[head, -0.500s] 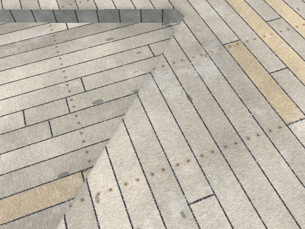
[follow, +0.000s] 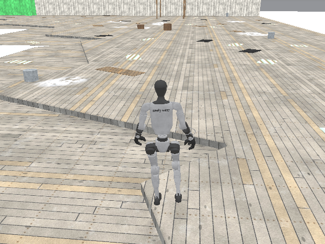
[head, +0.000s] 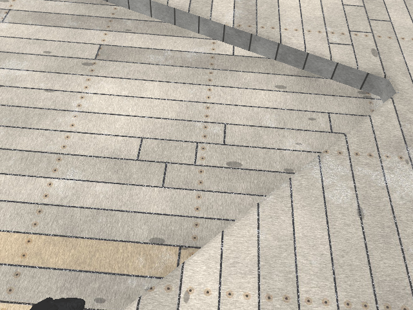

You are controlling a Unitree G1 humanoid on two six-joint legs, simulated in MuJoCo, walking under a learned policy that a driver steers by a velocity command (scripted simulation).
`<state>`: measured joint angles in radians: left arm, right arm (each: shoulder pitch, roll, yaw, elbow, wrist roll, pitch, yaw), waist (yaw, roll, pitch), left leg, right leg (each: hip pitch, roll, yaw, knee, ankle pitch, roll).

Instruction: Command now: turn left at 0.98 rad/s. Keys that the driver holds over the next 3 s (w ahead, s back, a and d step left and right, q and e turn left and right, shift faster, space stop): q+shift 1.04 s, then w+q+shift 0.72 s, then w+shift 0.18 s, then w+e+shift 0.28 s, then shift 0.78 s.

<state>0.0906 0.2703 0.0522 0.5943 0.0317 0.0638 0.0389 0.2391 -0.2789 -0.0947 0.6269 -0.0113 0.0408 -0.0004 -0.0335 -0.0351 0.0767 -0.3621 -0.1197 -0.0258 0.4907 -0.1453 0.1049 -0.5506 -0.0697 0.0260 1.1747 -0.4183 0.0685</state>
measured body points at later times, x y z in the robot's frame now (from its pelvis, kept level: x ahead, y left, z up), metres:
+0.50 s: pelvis +0.03 -0.08 +0.01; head +0.08 -0.09 +0.46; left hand +0.05 +0.24 -0.06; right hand +0.29 -0.28 -0.11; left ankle -0.04 +0.02 -0.64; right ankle +0.09 -0.15 -0.73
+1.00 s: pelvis +0.00 -0.07 +0.01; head +0.00 -0.02 +0.45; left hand -0.16 +0.20 -0.11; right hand +0.32 -0.11 -0.07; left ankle -0.06 -0.03 -0.73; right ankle +0.16 -0.14 -0.65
